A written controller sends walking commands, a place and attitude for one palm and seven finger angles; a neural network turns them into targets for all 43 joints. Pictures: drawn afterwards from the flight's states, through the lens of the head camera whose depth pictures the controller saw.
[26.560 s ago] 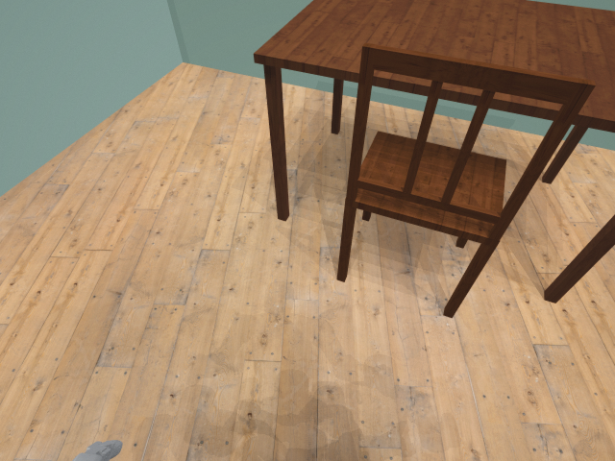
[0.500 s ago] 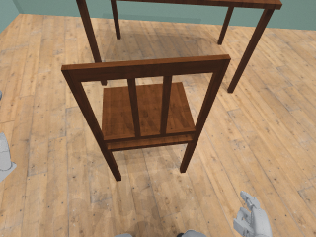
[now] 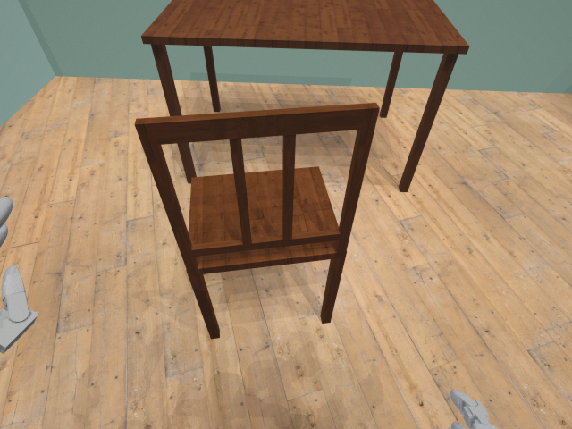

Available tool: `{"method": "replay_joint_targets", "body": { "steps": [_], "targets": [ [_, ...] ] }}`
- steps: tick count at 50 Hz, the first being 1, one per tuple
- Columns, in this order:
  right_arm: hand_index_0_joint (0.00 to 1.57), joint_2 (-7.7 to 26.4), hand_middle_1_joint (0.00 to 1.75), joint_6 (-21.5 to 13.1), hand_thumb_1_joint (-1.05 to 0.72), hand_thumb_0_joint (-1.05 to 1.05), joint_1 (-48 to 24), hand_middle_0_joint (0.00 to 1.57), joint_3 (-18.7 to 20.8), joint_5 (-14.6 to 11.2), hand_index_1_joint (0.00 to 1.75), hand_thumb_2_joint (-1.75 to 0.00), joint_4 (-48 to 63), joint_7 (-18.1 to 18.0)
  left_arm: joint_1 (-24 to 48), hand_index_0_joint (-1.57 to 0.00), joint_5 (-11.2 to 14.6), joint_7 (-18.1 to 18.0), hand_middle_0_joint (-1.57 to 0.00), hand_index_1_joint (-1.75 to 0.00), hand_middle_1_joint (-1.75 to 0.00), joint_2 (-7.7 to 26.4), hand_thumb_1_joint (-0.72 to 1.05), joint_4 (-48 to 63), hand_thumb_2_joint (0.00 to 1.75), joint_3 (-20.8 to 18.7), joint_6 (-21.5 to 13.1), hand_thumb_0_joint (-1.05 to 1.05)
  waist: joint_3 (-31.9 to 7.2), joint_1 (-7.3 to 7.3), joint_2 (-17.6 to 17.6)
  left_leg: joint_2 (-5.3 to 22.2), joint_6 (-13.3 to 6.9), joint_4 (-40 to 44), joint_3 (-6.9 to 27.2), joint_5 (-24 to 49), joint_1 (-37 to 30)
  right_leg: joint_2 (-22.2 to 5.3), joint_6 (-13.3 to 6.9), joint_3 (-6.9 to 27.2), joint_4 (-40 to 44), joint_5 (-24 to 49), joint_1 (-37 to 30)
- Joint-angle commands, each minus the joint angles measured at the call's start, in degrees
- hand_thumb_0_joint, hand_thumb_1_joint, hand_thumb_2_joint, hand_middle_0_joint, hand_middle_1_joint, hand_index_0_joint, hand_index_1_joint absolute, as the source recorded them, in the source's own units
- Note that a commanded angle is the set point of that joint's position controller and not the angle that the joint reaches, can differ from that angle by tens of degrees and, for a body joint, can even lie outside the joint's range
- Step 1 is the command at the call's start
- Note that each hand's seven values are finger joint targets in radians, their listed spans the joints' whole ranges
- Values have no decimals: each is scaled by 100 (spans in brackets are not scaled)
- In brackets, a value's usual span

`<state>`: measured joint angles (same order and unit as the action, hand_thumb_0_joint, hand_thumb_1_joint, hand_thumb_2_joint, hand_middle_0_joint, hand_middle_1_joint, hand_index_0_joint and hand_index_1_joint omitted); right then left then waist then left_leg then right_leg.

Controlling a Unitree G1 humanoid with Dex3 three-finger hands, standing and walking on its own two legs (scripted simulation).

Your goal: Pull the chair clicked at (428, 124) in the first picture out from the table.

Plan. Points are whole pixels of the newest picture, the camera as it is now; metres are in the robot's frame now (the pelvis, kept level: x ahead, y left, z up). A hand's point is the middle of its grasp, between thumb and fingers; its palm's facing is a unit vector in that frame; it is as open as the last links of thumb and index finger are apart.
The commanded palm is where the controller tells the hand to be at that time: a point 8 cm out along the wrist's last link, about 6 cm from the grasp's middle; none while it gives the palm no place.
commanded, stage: stop stepping back and stand still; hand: left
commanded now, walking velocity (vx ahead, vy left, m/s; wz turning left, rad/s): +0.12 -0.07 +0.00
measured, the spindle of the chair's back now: (242, 196) +0.60 +0.12 -0.07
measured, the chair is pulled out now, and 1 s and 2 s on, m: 0.58 0.58 0.58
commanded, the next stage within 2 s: let the arm hang, fingers relaxed in 1.04 s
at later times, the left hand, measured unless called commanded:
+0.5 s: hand (13, 304) +0.20 +0.27 +0.17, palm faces +0.41 -0.78 -0.48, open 7.4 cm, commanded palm +0.15 +0.31 +0.19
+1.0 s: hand (24, 277) +0.24 +0.29 +0.16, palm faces +0.35 -0.79 -0.51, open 7.4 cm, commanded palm +0.18 +0.33 +0.19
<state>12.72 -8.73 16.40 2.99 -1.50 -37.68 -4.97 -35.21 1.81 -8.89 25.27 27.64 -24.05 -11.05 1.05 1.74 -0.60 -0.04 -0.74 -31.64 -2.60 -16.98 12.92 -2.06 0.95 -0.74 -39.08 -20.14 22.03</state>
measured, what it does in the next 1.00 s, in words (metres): stands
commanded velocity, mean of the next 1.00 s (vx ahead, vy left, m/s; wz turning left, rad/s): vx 0.01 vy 0.00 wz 0.00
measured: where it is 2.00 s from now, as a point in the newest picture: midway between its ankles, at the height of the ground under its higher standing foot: outside the picture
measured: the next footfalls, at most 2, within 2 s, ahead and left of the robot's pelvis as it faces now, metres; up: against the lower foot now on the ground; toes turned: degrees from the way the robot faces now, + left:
none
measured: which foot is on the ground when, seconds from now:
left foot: down 0.00-1.00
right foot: down 0.00-1.00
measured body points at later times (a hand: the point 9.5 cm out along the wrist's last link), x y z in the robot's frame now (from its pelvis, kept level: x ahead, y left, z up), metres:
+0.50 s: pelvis +0.01 +0.01 +0.01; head +0.02 +0.01 +0.46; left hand +0.18 +0.31 +0.20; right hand +0.17 -0.22 -0.08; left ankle +0.00 +0.12 -0.73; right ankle +0.04 -0.11 -0.73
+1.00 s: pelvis +0.04 +0.03 +0.01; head +0.07 +0.03 +0.46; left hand +0.21 +0.33 +0.19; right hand +0.21 -0.21 -0.07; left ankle +0.00 +0.12 -0.73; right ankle +0.04 -0.11 -0.73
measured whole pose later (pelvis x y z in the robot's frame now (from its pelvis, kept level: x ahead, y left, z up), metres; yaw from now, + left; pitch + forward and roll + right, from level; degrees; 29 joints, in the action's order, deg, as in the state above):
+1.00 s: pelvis +0.04 +0.03 +0.01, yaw +1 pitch +0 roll -1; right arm 10.6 -5.5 10.4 1.6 -2.3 -34.9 -4.0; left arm -35.2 4.0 -8.2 25.3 30.1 -23.6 -11.0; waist 4.2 0.5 0.1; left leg -1.0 -1.9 -23.9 -0.9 -16.2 7.7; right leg -1.0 1.7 -0.1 -21.4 -11.2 10.1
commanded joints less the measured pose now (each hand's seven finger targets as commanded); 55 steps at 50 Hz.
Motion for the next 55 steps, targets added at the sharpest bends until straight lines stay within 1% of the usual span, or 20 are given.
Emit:
{"method": "replay_joint_targets", "body": {
  "steps": [1, 2, 3, 4, 5, 6, 8, 9, 10, 11, 12, 15, 17, 18, 23, 31, 32, 36, 45, 55],
  "targets": [
    [20, 630, 30, -343, -90, 0, -637, 20, 84, -106, 30, -90, 838, 120, 317, -20, -19, -50, -20, -30, -30, 965, 90, 901, 90, -759, -439, 0, 19, -230, 603, 1002, -605, 1108, 1098, -788, 1342, 33, 27, -43, 898, 244, -1265],
    [20, 649, 30, -344, -90, 0, -598, 20, 96, -115, 30, -90, 822, 103, 329, -20, -7, -33, -20, -30, -30, 1038, 90, 764, 90, -782, -438, 0, -2, -176, -115, 747, -468, 782, 968, -833, 1223, -51, -22, 213, 1535, 385, -1365],
    [20, 650, 30, -351, -90, 0, -700, 20, 107, -86, 30, -90, 847, 80, 464, -20, 51, 3, -20, -30, -30, 1006, 90, 648, 90, -759, -444, 0, 93, -105, -526, 389, -343, 300, 766, -1103, 1098, -397, -232, 918, 2100, -17, -983],
    [20, 642, 30, -370, -90, 0, -676, 20, 118, -62, 30, -90, 824, 62, 624, -20, 87, 19, -20, -30, -30, 1085, 90, 623, 90, -843, -439, 0, 50, -47, -635, 164, -248, -43, 517, -1241, 738, -724, -441, 1483, 2511, -918, -467],
    [20, 610, 30, -340, -90, 0, -528, 20, 138, -62, 30, -90, 739, 55, 651, -20, 97, 42, -20, -30, -30, 970, 90, 591, 90, -708, -395, 0, 8, -57, -772, 38, -195, -274, 338, -1275, 406, -883, -537, 1680, 2807, -1737, -151],
    [20, 589, 30, -323, -90, 0, -519, 20, 129, -52, 30, -90, 736, 43, 570, -20, 109, 36, -20, -30, -30, 920, 90, 576, 90, -656, -339, 0, 11, -53, -800, 8, -199, -309, 239, -1036, 176, -951, -607, 1714, 2873, -1715, -63],
    [20, 582, 30, -317, -90, 0, -619, 20, 41, -45, 30, -90, 794, 35, 656, -20, 115, 0, -20, -30, -30, 836, 90, 862, 90, -546, -320, 0, -101, -24, -278, 163, -257, 492, 414, -610, -120, -732, -523, 1238, 2360, -845, -359],
    [20, 627, 30, -337, -90, 0, -700, 20, 35, -22, 30, -90, 829, 7, 705, -20, 92, -29, -20, -30, -30, 855, 90, 1009, 90, -557, -362, 0, -91, -68, 192, 358, -309, 1027, 706, -599, -102, -486, -384, 934, 2015, -519, -510],
    [20, 638, 30, -348, -90, 0, -759, 20, 25, -19, 30, -90, 851, -7, 655, -20, 67, -53, -20, -30, -30, 846, 90, 1040, 90, -577, -383, 0, -75, -125, 705, 604, -373, 1460, 1046, -728, -14, -234, -251, 689, 1707, -327, -611],
    [20, 620, 30, -334, -90, 0, -806, 20, 5, -41, 30, -90, 874, -9, 631, -20, 31, -74, -20, -30, -30, 848, 90, 1017, 90, -580, -372, 0, 8, -169, 978, 800, -424, 1762, 1259, -1125, 278, -89, -152, 504, 1498, -268, -730],
    [20, 578, 30, -316, -90, 0, -816, 20, 1, -67, 30, -90, 871, -25, 594, -20, 9, -93, -20, -30, -30, 966, 90, 936, 90, -665, -351, 0, 93, -190, 1017, 876, -441, 1906, 1306, -1527, 681, -51, -95, 426, 1386, -219, -953],
    [20, 545, 30, -359, -90, 0, -852, 20, -12, -52, 30, -90, 904, -9, 723, -20, 15, -89, -20, -30, -30, 875, 90, 935, 90, -606, -349, 0, 127, -197, 403, 701, -355, 1531, 1119, -666, 647, -123, -115, 540, 1701, 571, -1179],
    [20, 538, 30, -378, -90, 0, -832, 20, 6, -43, 30, -90, 877, -2, 671, -20, 34, -72, -20, -30, -30, 961, 90, 914, 90, -665, -374, 0, -13, -204, 312, 606, -272, 1398, 950, -508, 468, -231, -134, 669, 1945, 560, -1236],
    [20, 543, 30, -377, -90, 0, -806, 20, 12, -42, 30, -90, 895, 15, 636, -20, 60, -60, -20, -30, -30, 840, 90, 930, 90, -591, -373, 0, -85, -178, 195, 558, -248, 1322, 903, -335, 316, -219, -160, 716, 1977, 660, -1236],
    [20, 551, 30, -301, -90, 0, -851, 20, 25, -44, 30, -90, 924, 50, 418, -20, 124, -47, -20, -30, -30, 743, 90, 890, 90, -543, -339, 0, -344, -162, 291, 547, -189, 1234, 796, 382, -63, -283, -175, 730, 1977, 1383, -1430],
    [20, 548, 30, -168, -90, 0, -957, 20, 71, -66, 30, -90, 1048, 54, 265, -20, 178, -86, -20, -30, -30, 870, 90, 1255, 90, -655, -345, 0, -631, -165, 462, 637, -120, 1124, 763, 1631, -486, -366, -194, 599, 1792, 2433, -1745],
    [20, 533, 30, -148, -90, 0, -956, 20, 81, -83, 30, -90, 1025, 41, 180, -20, 193, -90, -20, -30, -30, 940, 90, 1176, 90, -729, -329, 0, -641, -160, 344, 640, -97, 1092, 749, 1744, -485, -390, -197, 584, 1802, 2583, -1804],
    [20, 555, 30, -83, -90, 0, -968, 20, 103, -89, 30, -90, 1084, 64, 78, -20, 202, -92, -20, -30, -30, 899, 90, 1352, 90, -724, -350, 0, -661, -163, 550, 679, -58, 1098, 758, 2131, -601, -363, -197, 509, 1721, 2652, -1792],
    [20, 570, 30, 41, -90, 0, -940, 20, 138, -106, 30, -90, 1108, 74, -87, -20, 240, -66, -20, -30, -30, 885, 90, 1345, 90, -727, -357, 0, -682, -125, 475, 689, 27, 1094, 783, 2488, -641, -349, -202, 404, 1687, 2759, -1822],
    [20, 562, 30, 85, -90, 0, -966, 20, 115, -100, 30, -90, 1095, 62, -61, -20, 254, -60, -20, -30, -30, 898, 90, 1252, 90, -707, -325, 0, -634, -118, 380, 662, 2, 1128, 759, 2086, -564, -390, -187, 442, 1811, 2650, -1826]
  ]
}}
